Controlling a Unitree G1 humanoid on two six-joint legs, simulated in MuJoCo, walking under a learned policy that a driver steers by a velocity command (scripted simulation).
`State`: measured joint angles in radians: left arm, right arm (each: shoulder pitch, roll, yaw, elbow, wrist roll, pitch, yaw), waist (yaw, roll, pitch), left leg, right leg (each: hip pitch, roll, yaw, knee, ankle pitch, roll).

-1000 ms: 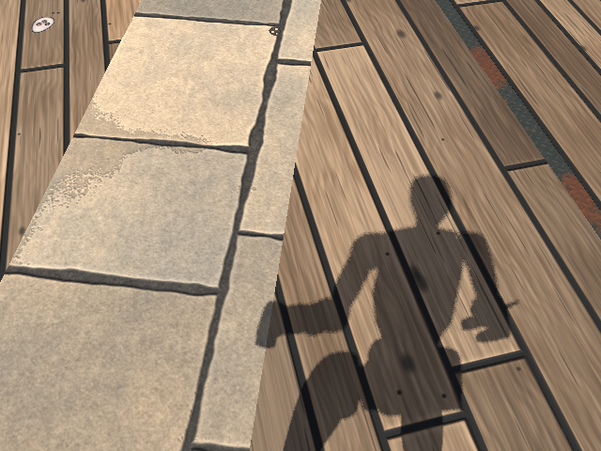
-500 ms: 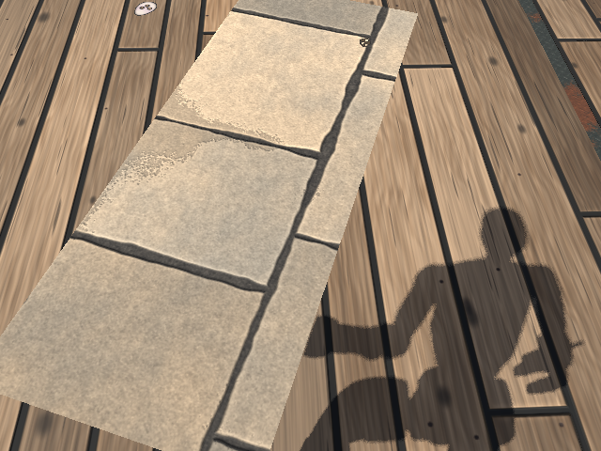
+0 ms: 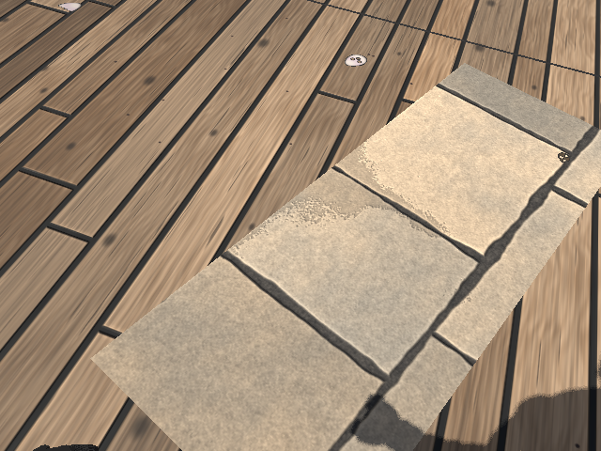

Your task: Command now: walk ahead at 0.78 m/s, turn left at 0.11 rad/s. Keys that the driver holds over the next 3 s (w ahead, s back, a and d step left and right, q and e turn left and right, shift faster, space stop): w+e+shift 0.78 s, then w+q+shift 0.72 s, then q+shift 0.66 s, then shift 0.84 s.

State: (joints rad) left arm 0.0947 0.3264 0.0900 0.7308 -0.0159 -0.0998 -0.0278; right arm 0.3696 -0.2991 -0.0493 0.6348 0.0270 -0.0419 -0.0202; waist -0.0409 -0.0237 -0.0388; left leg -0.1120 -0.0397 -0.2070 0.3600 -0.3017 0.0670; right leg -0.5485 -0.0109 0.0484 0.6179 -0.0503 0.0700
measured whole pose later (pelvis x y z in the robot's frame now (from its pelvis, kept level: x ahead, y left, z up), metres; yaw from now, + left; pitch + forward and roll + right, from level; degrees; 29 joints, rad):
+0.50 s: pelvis +0.37 -0.12 -0.01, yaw -18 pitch +3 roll +1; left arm 0.54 0.23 0.03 0.81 -0.04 -0.07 0.00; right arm 0.02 -0.27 0.00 0.54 -0.01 -0.15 0.02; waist 0.10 0.03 0.02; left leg -0.73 0.04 -0.11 0.63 0.07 -0.04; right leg 0.05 0.11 0.21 0.29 -0.37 -0.12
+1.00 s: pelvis +0.77 -0.33 -0.04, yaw -37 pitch +1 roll +3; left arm -0.05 0.29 0.00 0.55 -0.02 -0.07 -0.06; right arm 0.54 -0.33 -0.07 0.87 0.03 -0.10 0.01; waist -0.14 -0.01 0.05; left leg 0.24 0.03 0.10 0.18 -0.42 -0.06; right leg -0.70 -0.09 0.04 0.69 -0.06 -0.06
